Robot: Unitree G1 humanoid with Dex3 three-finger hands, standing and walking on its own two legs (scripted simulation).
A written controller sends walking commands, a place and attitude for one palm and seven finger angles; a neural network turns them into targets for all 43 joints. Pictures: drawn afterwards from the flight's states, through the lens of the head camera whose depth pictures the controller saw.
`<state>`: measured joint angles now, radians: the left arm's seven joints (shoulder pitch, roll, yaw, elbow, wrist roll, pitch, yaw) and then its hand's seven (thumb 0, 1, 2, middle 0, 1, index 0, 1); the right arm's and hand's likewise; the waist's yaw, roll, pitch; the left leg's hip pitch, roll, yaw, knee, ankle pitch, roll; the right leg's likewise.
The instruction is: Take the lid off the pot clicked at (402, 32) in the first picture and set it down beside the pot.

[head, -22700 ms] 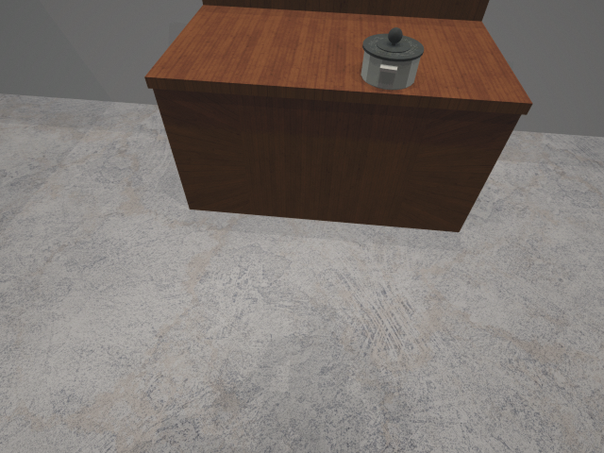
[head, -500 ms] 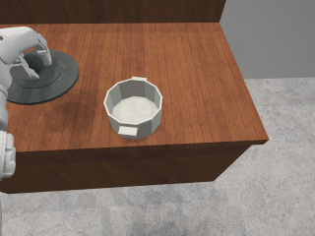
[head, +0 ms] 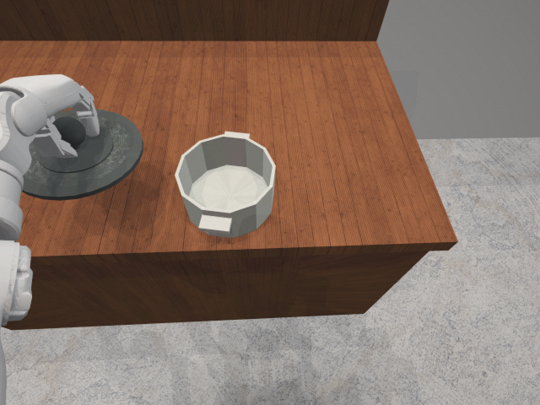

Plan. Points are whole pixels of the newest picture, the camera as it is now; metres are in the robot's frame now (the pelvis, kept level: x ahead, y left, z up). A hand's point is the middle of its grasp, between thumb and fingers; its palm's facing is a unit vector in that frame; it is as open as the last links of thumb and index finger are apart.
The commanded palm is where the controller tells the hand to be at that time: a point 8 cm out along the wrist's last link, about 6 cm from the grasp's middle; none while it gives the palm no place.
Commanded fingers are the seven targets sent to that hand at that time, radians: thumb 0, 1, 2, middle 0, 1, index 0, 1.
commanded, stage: lower the lid onto the table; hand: left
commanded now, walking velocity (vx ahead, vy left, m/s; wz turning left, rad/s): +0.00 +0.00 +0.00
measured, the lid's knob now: (68, 132) +0.49 +0.29 +0.11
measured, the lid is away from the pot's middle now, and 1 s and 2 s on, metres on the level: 0.23 0.24 0.23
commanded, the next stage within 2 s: none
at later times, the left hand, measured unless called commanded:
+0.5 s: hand (63, 150) +0.47 +0.30 +0.09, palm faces -0.45 -0.07 -0.89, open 7.1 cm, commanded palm +0.50 +0.30 +0.16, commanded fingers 0.00 0.76 0.80 -1.03 -1.11 -0.90 -1.07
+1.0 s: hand (68, 163) +0.47 +0.31 +0.06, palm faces -0.47 -0.07 -0.88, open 7.1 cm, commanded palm +0.51 +0.31 +0.12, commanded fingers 0.00 0.76 0.80 -1.03 -1.11 -0.90 -1.07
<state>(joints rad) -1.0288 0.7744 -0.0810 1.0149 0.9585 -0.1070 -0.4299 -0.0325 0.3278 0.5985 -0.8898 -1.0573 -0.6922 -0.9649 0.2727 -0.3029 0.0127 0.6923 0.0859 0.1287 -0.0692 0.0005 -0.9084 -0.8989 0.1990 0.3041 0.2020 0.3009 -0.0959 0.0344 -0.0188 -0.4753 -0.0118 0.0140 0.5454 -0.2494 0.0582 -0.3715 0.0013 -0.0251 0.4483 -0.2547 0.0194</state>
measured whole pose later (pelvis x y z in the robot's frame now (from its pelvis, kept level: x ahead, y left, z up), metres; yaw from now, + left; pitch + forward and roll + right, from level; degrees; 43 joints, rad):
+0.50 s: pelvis +0.00 +0.00 +0.00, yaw -1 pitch +12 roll -2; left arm -0.97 0.80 -0.02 1.05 0.98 -0.15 -0.40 -0.03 0.33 0.60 -0.89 -1.06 -0.69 -0.97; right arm 0.31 -0.30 0.01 0.72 0.09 0.14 -0.09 0.00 -0.91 -0.90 0.20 0.30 0.20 0.30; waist -0.11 0.03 -0.03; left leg -0.53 0.00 0.03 0.59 -0.27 0.06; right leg -0.43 0.01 -0.01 0.48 -0.27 0.02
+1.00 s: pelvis +0.00 +0.01 -0.01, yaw -2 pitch +15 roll -3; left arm -0.96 0.81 -0.01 1.10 1.00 -0.19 -0.35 -0.03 0.33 0.60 -0.89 -1.06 -0.69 -0.97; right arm 0.34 -0.29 0.01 0.72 0.08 0.13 -0.10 0.00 -0.91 -0.90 0.20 0.30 0.20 0.30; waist -0.13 0.03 -0.06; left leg -0.62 0.00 0.03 0.66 -0.31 0.07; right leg -0.52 0.01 -0.01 0.55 -0.29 0.03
